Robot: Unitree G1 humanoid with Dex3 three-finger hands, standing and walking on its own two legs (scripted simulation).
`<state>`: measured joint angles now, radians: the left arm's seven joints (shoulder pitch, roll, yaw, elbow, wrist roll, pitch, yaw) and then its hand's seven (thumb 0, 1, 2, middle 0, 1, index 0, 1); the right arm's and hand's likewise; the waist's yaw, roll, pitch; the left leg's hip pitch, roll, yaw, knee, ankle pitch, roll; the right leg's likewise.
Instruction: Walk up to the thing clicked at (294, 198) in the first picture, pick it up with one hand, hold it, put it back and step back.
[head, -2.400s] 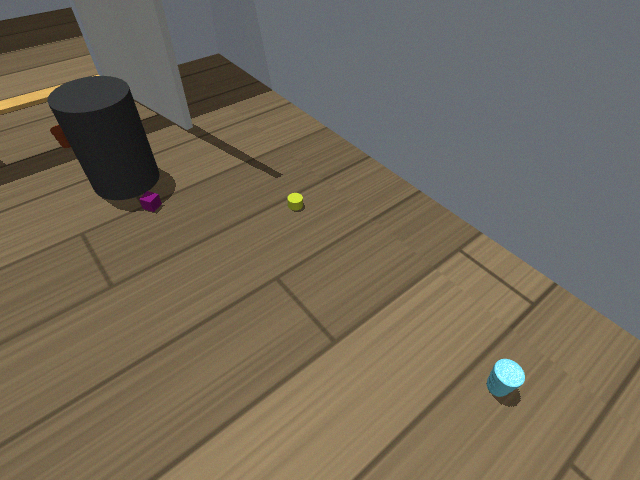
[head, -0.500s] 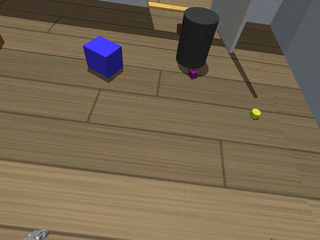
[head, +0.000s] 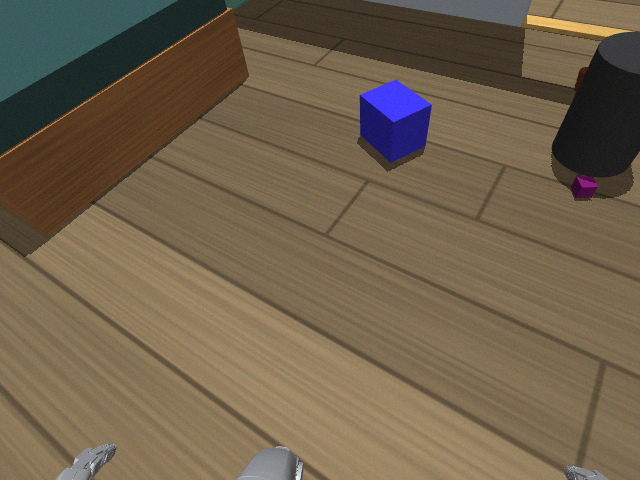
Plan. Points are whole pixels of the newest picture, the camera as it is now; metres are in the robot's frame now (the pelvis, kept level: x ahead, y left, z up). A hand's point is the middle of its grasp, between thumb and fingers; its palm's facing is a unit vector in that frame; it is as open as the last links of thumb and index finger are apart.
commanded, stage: walk up
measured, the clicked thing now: out of the picture +0.66 -1.17 -0.74
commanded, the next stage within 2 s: none
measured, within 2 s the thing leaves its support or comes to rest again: neither
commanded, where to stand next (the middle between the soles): +0.08 +0.08 m, yaw +40 degrees
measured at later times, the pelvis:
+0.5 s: pelvis +0.00 +0.04 -0.02, yaw +21 degrees
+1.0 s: pelvis -0.01 +0.02 -0.01, yaw +35 degrees
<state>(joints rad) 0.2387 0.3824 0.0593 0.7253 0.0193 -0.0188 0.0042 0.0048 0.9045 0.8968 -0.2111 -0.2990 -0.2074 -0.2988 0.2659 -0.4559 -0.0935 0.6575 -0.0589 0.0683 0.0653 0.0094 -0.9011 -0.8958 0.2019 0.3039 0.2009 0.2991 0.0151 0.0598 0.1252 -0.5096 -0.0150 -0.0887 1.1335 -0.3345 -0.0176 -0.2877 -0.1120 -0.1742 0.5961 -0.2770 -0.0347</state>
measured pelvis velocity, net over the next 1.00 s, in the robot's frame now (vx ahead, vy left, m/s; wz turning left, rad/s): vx -0.01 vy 0.02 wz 0.61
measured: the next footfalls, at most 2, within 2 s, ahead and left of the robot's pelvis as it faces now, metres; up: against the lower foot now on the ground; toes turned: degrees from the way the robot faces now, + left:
left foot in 0.28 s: +0.03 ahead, +0.17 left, +0.00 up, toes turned +15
right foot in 0.64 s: +0.12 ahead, -0.05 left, +0.00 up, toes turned +23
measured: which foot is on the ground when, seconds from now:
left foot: up 0.00-0.26, down 0.28-0.68, up 0.70-1.00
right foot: down 0.00-0.28, up 0.30-0.62, down 0.64-1.00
